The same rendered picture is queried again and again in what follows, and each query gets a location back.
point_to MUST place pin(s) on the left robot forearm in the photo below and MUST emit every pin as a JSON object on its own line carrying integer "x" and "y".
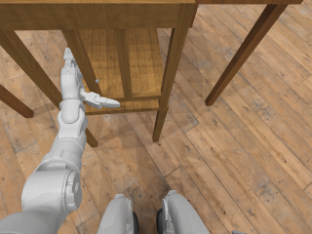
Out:
{"x": 69, "y": 145}

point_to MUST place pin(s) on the robot left hand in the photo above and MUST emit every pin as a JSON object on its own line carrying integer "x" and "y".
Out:
{"x": 71, "y": 83}

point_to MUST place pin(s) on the right robot shin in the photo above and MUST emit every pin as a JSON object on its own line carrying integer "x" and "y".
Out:
{"x": 168, "y": 227}

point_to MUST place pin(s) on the robot left upper arm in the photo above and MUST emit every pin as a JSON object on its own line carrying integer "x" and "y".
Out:
{"x": 48, "y": 198}

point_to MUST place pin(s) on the robot shin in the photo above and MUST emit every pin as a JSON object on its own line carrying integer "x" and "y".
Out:
{"x": 168, "y": 227}
{"x": 130, "y": 229}

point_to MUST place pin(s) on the chair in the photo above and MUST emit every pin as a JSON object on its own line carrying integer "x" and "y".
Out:
{"x": 113, "y": 41}

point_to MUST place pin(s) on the left robot shin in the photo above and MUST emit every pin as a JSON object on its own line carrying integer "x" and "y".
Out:
{"x": 130, "y": 229}

